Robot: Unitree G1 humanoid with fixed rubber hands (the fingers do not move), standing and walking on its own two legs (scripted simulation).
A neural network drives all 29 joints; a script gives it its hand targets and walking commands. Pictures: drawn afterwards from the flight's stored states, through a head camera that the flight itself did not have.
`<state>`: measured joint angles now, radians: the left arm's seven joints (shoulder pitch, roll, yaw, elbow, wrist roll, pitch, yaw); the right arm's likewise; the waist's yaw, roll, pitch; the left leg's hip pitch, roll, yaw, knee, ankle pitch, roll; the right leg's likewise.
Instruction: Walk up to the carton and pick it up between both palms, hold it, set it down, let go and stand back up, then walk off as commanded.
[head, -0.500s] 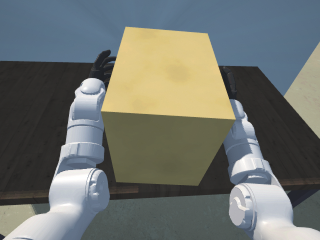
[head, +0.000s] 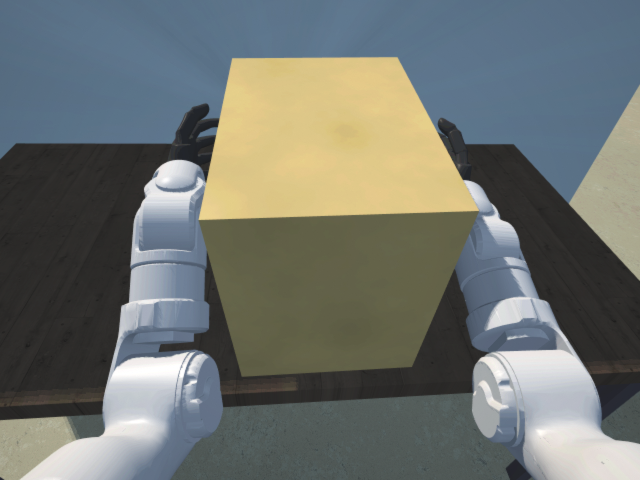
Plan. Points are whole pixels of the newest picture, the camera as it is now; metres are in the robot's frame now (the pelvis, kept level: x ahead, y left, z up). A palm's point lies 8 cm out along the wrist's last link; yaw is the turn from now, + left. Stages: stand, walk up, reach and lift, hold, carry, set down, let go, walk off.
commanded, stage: reach and lift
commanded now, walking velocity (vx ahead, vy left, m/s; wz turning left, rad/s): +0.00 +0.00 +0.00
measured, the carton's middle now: (321, 212) +0.40 -0.01 +0.16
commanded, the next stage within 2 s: hold in 1.06 s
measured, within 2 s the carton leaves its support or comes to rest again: neither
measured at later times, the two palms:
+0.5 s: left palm (182, 161) +0.38 +0.15 +0.25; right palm (457, 160) +0.38 -0.17 +0.25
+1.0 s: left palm (176, 152) +0.37 +0.15 +0.26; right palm (462, 142) +0.38 -0.16 +0.27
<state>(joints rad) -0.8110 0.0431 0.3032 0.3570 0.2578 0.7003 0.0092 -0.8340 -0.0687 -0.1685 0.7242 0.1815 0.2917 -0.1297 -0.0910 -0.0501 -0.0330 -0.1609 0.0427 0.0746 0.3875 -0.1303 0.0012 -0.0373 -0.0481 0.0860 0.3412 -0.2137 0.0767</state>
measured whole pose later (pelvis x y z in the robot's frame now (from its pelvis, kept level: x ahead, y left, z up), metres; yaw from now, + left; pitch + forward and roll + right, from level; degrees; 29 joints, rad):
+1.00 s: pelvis +0.00 +0.00 +0.00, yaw +0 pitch -5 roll +0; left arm -0.83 0.06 0.31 0.32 0.21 0.81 0.06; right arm -0.99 -0.11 -0.16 0.77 0.24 0.45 -0.14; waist -0.09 -0.02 -0.10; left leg -0.16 0.04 0.07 0.38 -0.13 -0.01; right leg -0.04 -0.05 0.09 0.34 -0.21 0.08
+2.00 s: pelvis +0.00 +0.00 +0.00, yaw +0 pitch -5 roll +0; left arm -0.90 0.09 0.32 0.37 0.20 0.87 0.03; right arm -1.06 -0.16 -0.11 0.79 0.28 0.56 -0.18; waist -0.09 0.00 -0.14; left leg -0.16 0.05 0.07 0.38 -0.13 -0.01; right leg -0.04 -0.04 0.09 0.34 -0.21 0.07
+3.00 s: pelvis +0.00 +0.00 +0.00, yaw +0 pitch -5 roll +0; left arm -0.96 0.10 0.36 0.44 0.23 0.82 -0.01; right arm -1.08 -0.16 -0.10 0.80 0.29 0.53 -0.19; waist -0.09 0.00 -0.16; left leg -0.17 0.05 0.07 0.38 -0.13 -0.01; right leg -0.05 -0.04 0.09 0.34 -0.22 0.07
